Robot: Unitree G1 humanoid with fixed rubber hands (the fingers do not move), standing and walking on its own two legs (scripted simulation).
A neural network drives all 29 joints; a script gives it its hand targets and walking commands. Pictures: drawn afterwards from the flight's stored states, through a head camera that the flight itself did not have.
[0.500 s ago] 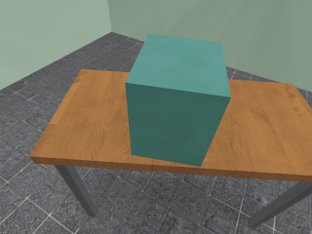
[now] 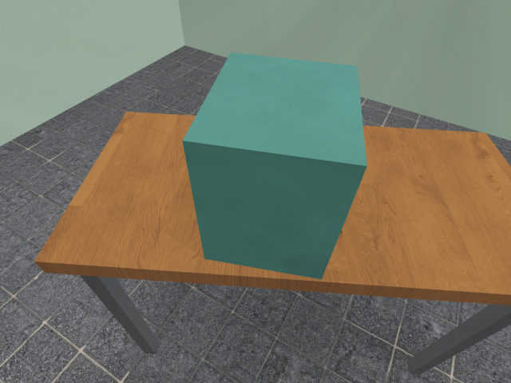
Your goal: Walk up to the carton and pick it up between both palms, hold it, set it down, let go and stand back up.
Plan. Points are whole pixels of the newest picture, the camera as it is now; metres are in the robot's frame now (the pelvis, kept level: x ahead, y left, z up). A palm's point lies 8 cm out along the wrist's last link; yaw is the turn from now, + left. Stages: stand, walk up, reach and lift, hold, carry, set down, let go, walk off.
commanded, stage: stand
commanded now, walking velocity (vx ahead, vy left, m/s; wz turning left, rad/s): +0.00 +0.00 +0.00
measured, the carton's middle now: (276, 167) +0.47 -0.01 +0.09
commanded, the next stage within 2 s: none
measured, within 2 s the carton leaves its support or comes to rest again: neither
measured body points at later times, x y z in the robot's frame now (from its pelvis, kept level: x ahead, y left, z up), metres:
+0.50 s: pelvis +0.02 -0.02 +0.00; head +0.04 -0.02 +0.45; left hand -0.03 +0.18 -0.17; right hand +0.01 -0.22 -0.17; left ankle +0.06 +0.14 -0.73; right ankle -0.06 -0.07 -0.73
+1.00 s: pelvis +0.03 -0.02 +0.00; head +0.05 -0.02 +0.45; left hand -0.02 +0.18 -0.16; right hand +0.02 -0.23 -0.17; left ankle +0.06 +0.14 -0.73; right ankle -0.06 -0.08 -0.73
